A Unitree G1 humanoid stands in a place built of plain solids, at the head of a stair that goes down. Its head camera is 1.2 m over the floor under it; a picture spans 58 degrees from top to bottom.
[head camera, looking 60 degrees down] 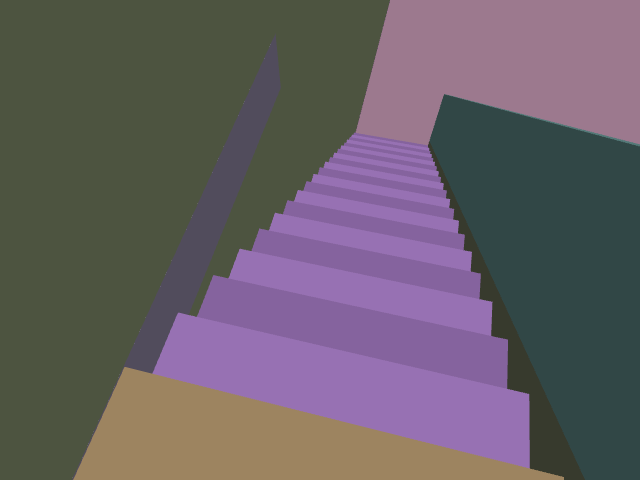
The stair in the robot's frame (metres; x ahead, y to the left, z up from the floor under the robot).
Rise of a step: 0.19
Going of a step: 0.23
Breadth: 1.16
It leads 13 degrees to the right of straight ahead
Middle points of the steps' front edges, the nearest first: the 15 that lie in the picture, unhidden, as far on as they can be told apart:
0.16 -0.03 0.00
0.39 -0.08 -0.19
0.62 -0.14 -0.38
0.85 -0.19 -0.57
1.07 -0.24 -0.77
1.30 -0.30 -0.96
1.53 -0.35 -1.15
1.76 -0.40 -1.34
1.99 -0.46 -1.53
2.21 -0.51 -1.72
2.44 -0.56 -1.92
2.67 -0.62 -2.11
2.90 -0.67 -2.30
3.13 -0.73 -2.49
3.35 -0.78 -2.68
